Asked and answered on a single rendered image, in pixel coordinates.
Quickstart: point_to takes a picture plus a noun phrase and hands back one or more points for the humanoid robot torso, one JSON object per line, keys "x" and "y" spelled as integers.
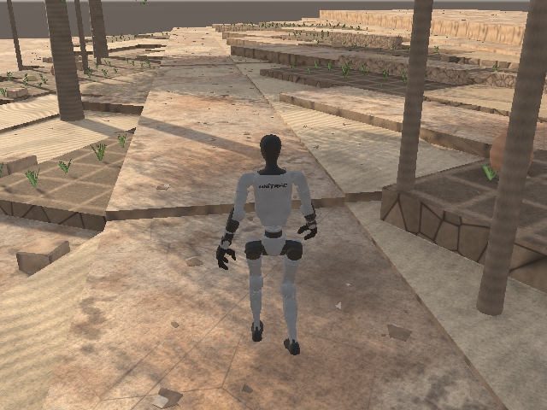
{"x": 273, "y": 206}

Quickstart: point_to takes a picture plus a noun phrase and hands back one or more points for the left robot thigh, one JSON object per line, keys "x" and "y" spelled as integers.
{"x": 253, "y": 250}

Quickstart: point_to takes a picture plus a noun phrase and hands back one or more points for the left robot forearm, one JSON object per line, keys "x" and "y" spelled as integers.
{"x": 229, "y": 232}

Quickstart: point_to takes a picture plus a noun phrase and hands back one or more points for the robot left hand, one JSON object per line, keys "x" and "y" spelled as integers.
{"x": 220, "y": 256}

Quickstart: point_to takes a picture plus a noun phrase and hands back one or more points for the robot right upper arm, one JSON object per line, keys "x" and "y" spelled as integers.
{"x": 303, "y": 192}

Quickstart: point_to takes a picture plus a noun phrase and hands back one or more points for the robot right hand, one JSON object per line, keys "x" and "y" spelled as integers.
{"x": 305, "y": 228}

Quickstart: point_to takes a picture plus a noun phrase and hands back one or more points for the robot left upper arm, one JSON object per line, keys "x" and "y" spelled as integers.
{"x": 244, "y": 182}

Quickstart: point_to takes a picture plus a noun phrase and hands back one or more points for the right robot forearm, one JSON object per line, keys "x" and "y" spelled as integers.
{"x": 310, "y": 219}

